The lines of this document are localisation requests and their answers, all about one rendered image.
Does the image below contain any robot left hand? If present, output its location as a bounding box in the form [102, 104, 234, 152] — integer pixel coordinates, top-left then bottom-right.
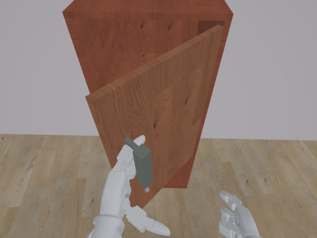
[100, 135, 170, 236]

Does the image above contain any handle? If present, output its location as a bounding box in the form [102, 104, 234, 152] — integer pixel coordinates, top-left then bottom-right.
[124, 137, 153, 188]

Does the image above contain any cupboard door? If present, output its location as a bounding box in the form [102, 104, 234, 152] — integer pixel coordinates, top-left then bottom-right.
[85, 25, 224, 209]

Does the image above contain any robot left forearm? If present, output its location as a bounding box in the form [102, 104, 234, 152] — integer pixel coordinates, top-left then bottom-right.
[86, 214, 125, 238]

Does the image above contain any robot right hand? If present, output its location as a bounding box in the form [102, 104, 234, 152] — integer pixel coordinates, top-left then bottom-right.
[219, 190, 260, 238]

